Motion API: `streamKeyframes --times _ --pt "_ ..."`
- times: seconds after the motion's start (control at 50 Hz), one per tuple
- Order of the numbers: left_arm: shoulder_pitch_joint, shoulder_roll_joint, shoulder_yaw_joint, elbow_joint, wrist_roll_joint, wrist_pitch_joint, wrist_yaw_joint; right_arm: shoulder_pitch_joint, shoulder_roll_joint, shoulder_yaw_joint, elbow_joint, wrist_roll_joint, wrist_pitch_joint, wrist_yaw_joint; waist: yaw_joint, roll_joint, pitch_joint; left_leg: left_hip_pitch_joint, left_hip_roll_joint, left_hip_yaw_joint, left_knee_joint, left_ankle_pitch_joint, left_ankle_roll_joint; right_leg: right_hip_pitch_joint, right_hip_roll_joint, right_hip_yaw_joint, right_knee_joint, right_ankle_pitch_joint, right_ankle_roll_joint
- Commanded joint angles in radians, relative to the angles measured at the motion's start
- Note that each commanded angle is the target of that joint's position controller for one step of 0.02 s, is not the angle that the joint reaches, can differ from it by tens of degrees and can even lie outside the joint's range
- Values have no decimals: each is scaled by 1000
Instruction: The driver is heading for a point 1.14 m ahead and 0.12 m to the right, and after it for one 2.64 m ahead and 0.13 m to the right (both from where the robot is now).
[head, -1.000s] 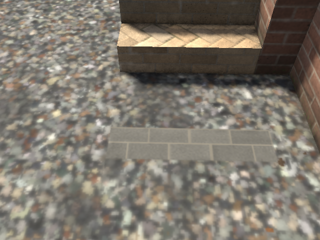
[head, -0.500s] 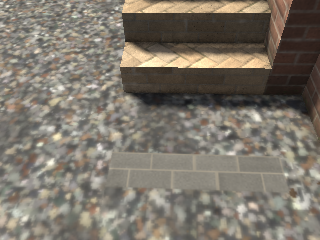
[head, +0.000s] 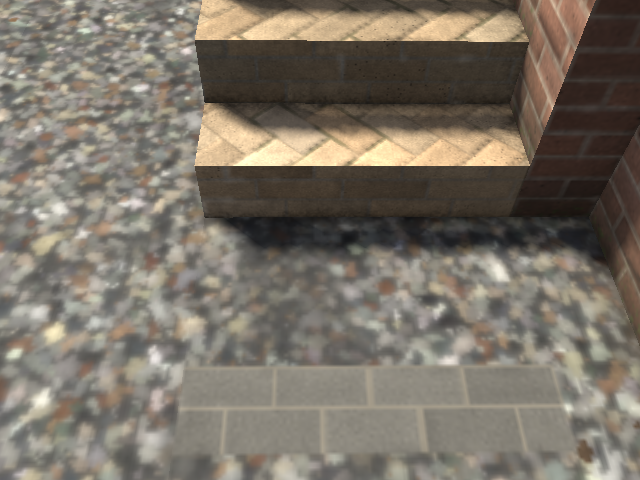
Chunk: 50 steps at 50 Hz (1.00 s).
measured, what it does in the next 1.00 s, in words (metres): walks ahead: right foot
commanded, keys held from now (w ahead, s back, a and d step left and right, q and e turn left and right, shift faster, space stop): no key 0.82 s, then w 0.10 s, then no key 0.08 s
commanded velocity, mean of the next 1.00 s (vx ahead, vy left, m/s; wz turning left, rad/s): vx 0.06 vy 0.00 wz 0.00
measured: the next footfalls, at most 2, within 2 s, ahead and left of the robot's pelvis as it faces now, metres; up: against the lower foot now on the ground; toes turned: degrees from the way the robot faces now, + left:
right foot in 0.18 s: +0.14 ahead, -0.15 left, +0.00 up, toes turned +0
left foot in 1.92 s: +0.17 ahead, +0.10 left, +0.00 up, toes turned +4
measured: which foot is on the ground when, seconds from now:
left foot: down 0.00-1.00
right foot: up 0.00-0.16, down 0.18-1.00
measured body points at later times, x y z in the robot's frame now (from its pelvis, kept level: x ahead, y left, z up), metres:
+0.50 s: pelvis +0.08 -0.04 -0.01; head +0.10 -0.04 +0.44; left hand +0.14 +0.20 -0.15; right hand +0.11 -0.28 -0.16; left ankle +0.06 +0.07 -0.74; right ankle +0.10 -0.15 -0.74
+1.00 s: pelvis +0.10 -0.04 -0.01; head +0.10 -0.05 +0.44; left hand +0.13 +0.20 -0.16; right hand +0.08 -0.28 -0.17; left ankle +0.06 +0.07 -0.74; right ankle +0.10 -0.14 -0.74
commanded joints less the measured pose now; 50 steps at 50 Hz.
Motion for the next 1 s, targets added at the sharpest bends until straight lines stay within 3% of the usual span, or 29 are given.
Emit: streamKeyframes --times 0.02,0.06,0.1,0.16,0.18,0.2,0.22,0.24,0.26,0.34,0.44,0.82,0.84,0.86,0.9,0.92,0.96,0.98,1.0 --pt "146 11 0 6 11 28 11 -84 -132 -19 -60 -1 -8 -21 73 117 -126 -112 249 -90 -89 534 168 250 -11 -18 -199 118 22" --pt "95 35 6 -2 6 43 10 -49 -154 -24 -43 9 8 -28 48 114 -134 -94 262 -120 -97 312 160 272 -5 -18 -281 159 26" --pt "50 55 14 -10 5 53 11 -38 -150 -23 -34 18 22 -33 34 114 -102 -100 270 -161 -100 57 147 287 0 -17 -365 152 16" --pt "54 69 24 3 23 49 12 -13 -93 -4 -17 35 34 -38 51 77 -62 -122 205 -175 -20 -182 65 396 5 -24 -587 207 -25" --pt "79 100 29 6 28 47 16 28 -71 3 -7 26 32 -38 36 28 -70 -140 161 -154 48 -225 21 445 -65 48 -612 328 -49" --pt "47 169 43 10 15 49 19 135 -58 0 8 20 29 -38 -52 -113 -63 -168 71 -76 83 -271 -14 440 -107 96 -606 337 -106" --pt "34 103 33 26 10 47 11 118 -45 5 13 18 40 -48 -36 -151 -77 -59 68 -39 94 -235 -37 331 -88 98 -650 131 -118" --pt "9 59 25 23 9 42 4 76 -70 0 12 19 51 -55 -22 -114 -39 -27 70 -38 99 -206 -48 277 -48 80 -665 50 -94" --pt "-9 53 23 24 13 38 1 64 -76 -3 18 21 62 -61 -19 -82 -32 -17 76 -41 104 -191 -49 267 -23 56 -656 65 -72" --pt "22 59 28 52 2 23 1 62 -75 -4 36 22 69 -62 -1 -14 -61 -3 96 -60 108 -106 -45 339 5 19 -591 265 -65" --pt "33 55 29 76 0 30 1 52 -64 -4 56 29 73 -61 12 24 -79 20 101 -60 130 -31 -55 380 15 4 -551 376 -76" --pt "22 24 29 139 1 62 6 75 -41 -8 114 29 87 -73 19 37 -6 17 108 -66 103 -80 -64 377 43 -22 -574 268 -61" --pt "42 13 26 154 1 64 6 100 -30 -7 129 29 88 -73 18 37 -29 26 99 -57 95 -189 -60 386 57 -35 -577 155 -63" --pt "51 24 31 161 -5 66 7 110 -43 -13 135 37 90 -74 18 46 -9 8 90 -57 97 -352 -42 361 80 -54 -559 -43 -71" --pt "37 36 37 151 -13 58 9 111 -71 -24 121 50 83 -78 11 70 78 -51 130 -125 61 -640 11 242 88 -53 -536 -333 -91" --pt "14 25 33 138 -17 43 6 135 -79 -28 118 56 71 -78 -3 87 113 -49 175 -193 27 -706 41 181 82 -48 -506 -344 -97" --pt "-37 -29 18 117 -9 11 -2 146 -110 -38 115 52 51 -75 -11 175 130 6 301 -368 -57 -576 99 116 104 -111 -361 -84 -74" --pt "-22 -36 15 118 0 4 -6 120 -116 -39 108 44 46 -72 9 190 122 -9 345 -409 -46 -419 120 138 83 -96 -342 -35 -76" --pt "16 -42 12 128 4 3 -10 79 -90 -31 98 40 40 -69 41 174 100 -43 334 -372 4 -254 106 216 63 -78 -387 7 -83"
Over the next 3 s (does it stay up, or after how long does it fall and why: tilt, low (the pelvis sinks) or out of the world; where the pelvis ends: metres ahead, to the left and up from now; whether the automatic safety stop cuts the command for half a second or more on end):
stays up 0.69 0.02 -0.01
